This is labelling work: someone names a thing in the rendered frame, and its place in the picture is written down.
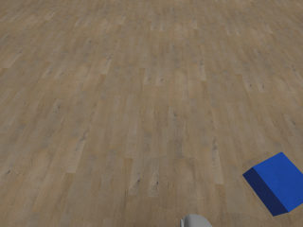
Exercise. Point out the right robot thigh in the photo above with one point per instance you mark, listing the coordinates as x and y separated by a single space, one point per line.
193 220

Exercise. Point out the carton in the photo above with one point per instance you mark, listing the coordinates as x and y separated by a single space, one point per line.
278 183

